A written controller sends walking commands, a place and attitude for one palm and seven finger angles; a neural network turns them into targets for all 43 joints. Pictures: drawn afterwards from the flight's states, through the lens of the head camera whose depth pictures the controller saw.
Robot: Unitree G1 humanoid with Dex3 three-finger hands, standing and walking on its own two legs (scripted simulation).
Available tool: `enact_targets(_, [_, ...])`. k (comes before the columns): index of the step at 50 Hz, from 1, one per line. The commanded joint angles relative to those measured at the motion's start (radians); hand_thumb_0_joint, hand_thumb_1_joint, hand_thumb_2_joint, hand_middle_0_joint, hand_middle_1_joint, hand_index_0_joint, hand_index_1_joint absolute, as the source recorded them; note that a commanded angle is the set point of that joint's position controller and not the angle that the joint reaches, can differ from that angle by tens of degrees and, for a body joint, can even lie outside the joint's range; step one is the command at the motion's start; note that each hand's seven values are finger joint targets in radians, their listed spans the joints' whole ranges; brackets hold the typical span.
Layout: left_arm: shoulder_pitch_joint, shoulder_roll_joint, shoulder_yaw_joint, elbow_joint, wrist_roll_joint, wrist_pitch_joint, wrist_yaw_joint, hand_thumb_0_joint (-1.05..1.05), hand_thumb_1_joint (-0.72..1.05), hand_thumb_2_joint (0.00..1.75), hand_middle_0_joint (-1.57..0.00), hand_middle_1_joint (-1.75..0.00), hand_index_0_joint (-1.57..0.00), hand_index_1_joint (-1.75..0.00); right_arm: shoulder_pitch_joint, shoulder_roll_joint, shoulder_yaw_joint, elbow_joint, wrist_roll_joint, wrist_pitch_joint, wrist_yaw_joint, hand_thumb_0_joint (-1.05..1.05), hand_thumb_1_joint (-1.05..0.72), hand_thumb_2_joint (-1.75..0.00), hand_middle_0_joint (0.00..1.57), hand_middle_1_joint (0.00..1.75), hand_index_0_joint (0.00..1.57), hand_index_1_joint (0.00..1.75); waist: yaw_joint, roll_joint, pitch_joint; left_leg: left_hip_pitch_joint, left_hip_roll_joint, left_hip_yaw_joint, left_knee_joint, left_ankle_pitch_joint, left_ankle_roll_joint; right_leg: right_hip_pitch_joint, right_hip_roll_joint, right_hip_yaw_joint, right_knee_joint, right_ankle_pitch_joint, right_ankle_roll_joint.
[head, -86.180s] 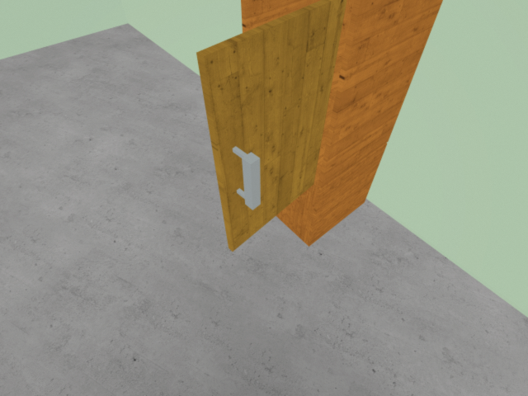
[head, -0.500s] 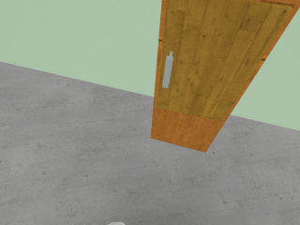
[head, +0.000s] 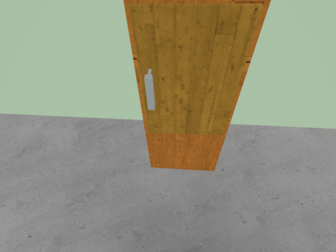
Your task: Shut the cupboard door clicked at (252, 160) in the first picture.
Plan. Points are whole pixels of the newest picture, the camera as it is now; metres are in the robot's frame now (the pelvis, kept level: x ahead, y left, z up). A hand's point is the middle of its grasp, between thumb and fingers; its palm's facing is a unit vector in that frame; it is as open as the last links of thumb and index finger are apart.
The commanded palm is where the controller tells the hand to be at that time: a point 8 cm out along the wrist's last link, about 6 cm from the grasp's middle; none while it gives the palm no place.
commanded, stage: take the last steps up to it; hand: left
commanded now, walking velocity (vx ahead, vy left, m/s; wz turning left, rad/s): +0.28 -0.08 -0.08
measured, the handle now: (150, 89) +0.68 +0.09 -0.03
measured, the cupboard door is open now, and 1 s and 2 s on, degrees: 2 2 2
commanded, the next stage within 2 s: come to a stop and stand still in 0.36 s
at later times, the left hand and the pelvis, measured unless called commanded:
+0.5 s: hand (116, 234) +0.20 +0.16 -0.16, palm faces -0.01 -0.99 -0.16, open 7.4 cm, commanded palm none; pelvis +0.15 -0.02 +0.01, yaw -2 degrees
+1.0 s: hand (115, 218) +0.25 +0.18 -0.18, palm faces +0.05 -0.98 -0.19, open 7.3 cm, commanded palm none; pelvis +0.18 -0.01 +0.00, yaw -1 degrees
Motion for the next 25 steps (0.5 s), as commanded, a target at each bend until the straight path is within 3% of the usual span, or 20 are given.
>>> enact_targets(1, [0.110, 0.162, 0.045, -0.005, -0.003, -0.030, 0.043, 0.00, 0.90, 0.90, -0.20, -0.30, -0.20, -0.30, -0.147, -0.089, -0.031, -0.126, -0.001, -0.044, 0.003, 0.00, -0.90, -0.90, 0.20, 0.30, 0.20, 0.30, 0.071, -0.252, 0.114, -0.417, 0.002, -0.085, 0.313, 0.017, -0.002, 0.141, -0.317, 0.417, -0.358, -0.109, -0.222])
enact_targets(2, [0.090, 0.138, 0.031, -0.008, -0.004, -0.041, 0.042, 0.00, 0.90, 0.90, -0.20, -0.30, -0.20, -0.30, -0.141, -0.089, -0.030, -0.114, -0.004, -0.046, 0.009, 0.00, -0.90, -0.90, 0.20, 0.30, 0.20, 0.30, 0.050, -0.222, 0.128, -0.387, 0.006, -0.083, 0.305, 0.067, -0.010, 0.102, -0.282, 0.327, -0.344, 0.018, -0.206])
enact_targets(4, [0.070, 0.123, 0.025, -0.003, -0.004, -0.059, 0.040, 0.00, 0.90, 0.90, -0.20, -0.30, -0.20, -0.30, -0.103, -0.059, -0.026, -0.101, -0.004, -0.045, 0.016, 0.00, -0.90, -0.90, 0.20, 0.30, 0.20, 0.30, 0.015, -0.183, 0.110, -0.306, -0.001, -0.058, 0.232, 0.123, -0.023, 0.060, -0.252, 0.219, -0.328, 0.204, -0.191])
enact_targets(6, [0.087, 0.130, 0.024, 0.017, -0.002, -0.067, 0.039, 0.00, 0.90, 0.90, -0.20, -0.30, -0.20, -0.30, -0.100, -0.033, -0.021, -0.099, 0.000, -0.048, 0.022, 0.00, -0.90, -0.90, 0.20, 0.30, 0.20, 0.30, 0.012, -0.167, 0.089, -0.247, -0.015, -0.024, 0.109, 0.152, -0.023, 0.078, -0.231, 0.170, -0.309, 0.308, -0.179])
enact_targets(9, [0.131, 0.142, 0.027, 0.055, -0.003, -0.068, 0.039, 0.00, 0.90, 0.90, -0.20, -0.30, -0.20, -0.30, -0.113, -0.021, -0.011, -0.103, 0.001, -0.064, 0.020, 0.00, -0.90, -0.90, 0.20, 0.30, 0.20, 0.30, 0.028, -0.162, 0.050, -0.176, -0.042, 0.014, -0.069, 0.178, -0.009, 0.149, -0.222, 0.159, -0.242, 0.459, -0.168])
enact_targets(10, [0.132, 0.143, 0.027, 0.066, -0.005, -0.067, 0.039, 0.00, 0.90, 0.90, -0.20, -0.30, -0.20, -0.30, -0.094, -0.024, -0.009, -0.096, 0.001, -0.069, 0.017, 0.00, -0.90, -0.90, 0.20, 0.30, 0.20, 0.30, 0.017, -0.160, 0.035, -0.132, -0.055, 0.027, -0.124, 0.211, -0.004, 0.160, -0.210, 0.146, -0.209, 0.490, -0.155])
enact_targets(12, [0.110, 0.139, 0.027, 0.075, -0.016, -0.065, 0.038, 0.00, 0.90, 0.90, -0.20, -0.30, -0.20, -0.30, 0.045, -0.048, -0.015, -0.045, -0.005, -0.082, 0.005, 0.00, -0.90, -0.90, 0.20, 0.30, 0.20, 0.30, -0.047, -0.104, -0.029, 0.105, -0.096, 0.048, -0.273, 0.347, 0.008, 0.100, -0.157, 0.095, -0.013, 0.584, -0.115])
enact_targets(13, [0.134, 0.106, 0.022, 0.068, -0.022, -0.063, 0.036, 0.00, 0.90, 0.90, -0.20, -0.30, -0.20, -0.30, 0.160, -0.111, -0.026, -0.010, -0.013, -0.091, -0.005, 0.00, -0.90, -0.90, 0.20, 0.30, 0.20, 0.30, -0.081, 0.013, -0.113, 0.320, -0.002, -0.089, -0.312, 0.457, 0.044, -0.026, -0.103, 0.070, 0.190, 0.472, -0.070])
enact_targets(14, [0.186, 0.048, 0.008, 0.055, -0.030, -0.061, 0.031, 0.00, 0.90, 0.90, -0.20, -0.30, -0.20, -0.30, 0.260, -0.213, -0.047, 0.010, -0.025, -0.096, -0.017, 0.00, -0.90, -0.90, 0.20, 0.30, 0.20, 0.30, -0.092, 0.255, -0.193, 0.518, 0.270, -0.443, -0.367, 0.588, 0.165, -0.270, 0.018, -0.017, 0.464, 0.008, -0.018])
enact_targets(15, [0.139, 0.070, 0.001, 0.030, -0.023, -0.062, 0.031, 0.00, 0.90, 0.90, -0.20, -0.30, -0.20, -0.30, 0.279, -0.233, -0.046, 0.010, -0.015, -0.082, -0.026, 0.00, -0.90, -0.90, 0.20, 0.30, 0.20, 0.30, -0.099, 0.221, -0.184, 0.482, 0.379, -0.574, -0.458, 0.597, 0.252, -0.340, 0.025, 0.062, 0.658, -0.260, -0.028])
enact_targets(16, [0.085, 0.079, 0.006, 0.024, -0.013, -0.051, 0.034, 0.00, 0.90, 0.90, -0.20, -0.30, -0.20, -0.30, 0.213, -0.205, -0.040, -0.007, -0.011, -0.076, -0.028, 0.00, -0.90, -0.90, 0.20, 0.30, 0.20, 0.30, -0.074, 0.140, -0.078, 0.344, 0.363, -0.523, -0.487, 0.505, 0.257, -0.371, -0.030, 0.104, 0.732, -0.220, -0.029])
enact_targets(17, [0.046, 0.067, 0.010, 0.023, -0.008, -0.049, 0.030, 0.00, 0.90, 0.90, -0.20, -0.30, -0.20, -0.30, 0.147, -0.165, -0.034, -0.019, -0.009, -0.080, -0.032, 0.00, -0.90, -0.90, 0.20, 0.30, 0.20, 0.30, -0.058, 0.119, 0.009, 0.237, 0.338, -0.464, -0.511, 0.499, 0.239, -0.407, -0.068, 0.106, 0.742, -0.145, -0.015])
enact_targets(19, [0.049, 0.046, 0.013, 0.026, -0.005, -0.036, 0.016, 0.00, 0.90, 0.90, -0.20, -0.30, -0.20, -0.30, 0.054, -0.109, -0.015, -0.037, -0.009, -0.085, -0.032, 0.00, -0.90, -0.90, 0.20, 0.30, 0.20, 0.30, -0.006, 0.112, 0.087, 0.110, 0.270, -0.309, -0.543, 0.468, 0.194, -0.350, -0.101, 0.099, 0.623, -0.082, 0.008])
enact_targets(20, [0.070, 0.027, 0.011, 0.032, -0.006, -0.027, 0.013, 0.00, 0.90, 0.90, -0.20, -0.30, -0.20, -0.30, 0.027, -0.103, -0.015, -0.040, -0.010, -0.085, -0.030, 0.00, -0.90, -0.90, 0.20, 0.30, 0.20, 0.30, 0.013, 0.119, 0.080, 0.085, 0.234, -0.229, -0.540, 0.481, 0.174, -0.297, -0.099, 0.075, 0.530, -0.066, 0.014])
enact_targets(22, [0.096, 0.006, 0.006, 0.040, -0.010, -0.024, 0.010, 0.00, 0.90, 0.90, -0.20, -0.30, -0.20, -0.30, -0.009, -0.110, -0.017, -0.043, -0.008, -0.084, -0.025, 0.00, -0.90, -0.90, 0.20, 0.30, 0.20, 0.30, 0.032, 0.127, 0.022, 0.063, 0.184, -0.128, -0.522, 0.478, 0.156, -0.184, -0.085, 0.031, 0.347, -0.045, 0.022])
enact_targets(23, [0.108, -0.001, 0.003, 0.046, -0.010, -0.023, 0.012, 0.00, 0.90, 0.90, -0.20, -0.30, -0.20, -0.30, -0.028, -0.109, -0.019, -0.044, -0.007, -0.078, -0.022, 0.00, -0.90, -0.90, 0.20, 0.30, 0.20, 0.30, 0.040, 0.134, 0.013, 0.061, 0.171, -0.107, -0.515, 0.436, 0.156, -0.150, -0.069, 0.001, 0.282, -0.022, 0.028])
enact_targets(25, [0.122, -0.010, -0.002, 0.054, -0.007, -0.026, 0.019, 0.00, 0.90, 0.90, -0.20, -0.30, -0.20, -0.30, -0.049, -0.101, -0.021, -0.039, 0.000, -0.062, -0.023, 0.00, -0.90, -0.90, 0.20, 0.30, 0.20, 0.30, 0.053, 0.087, 0.001, 0.036, 0.145, -0.085, -0.440, 0.439, 0.139, -0.054, -0.040, -0.028, 0.142, 0.096, 0.044])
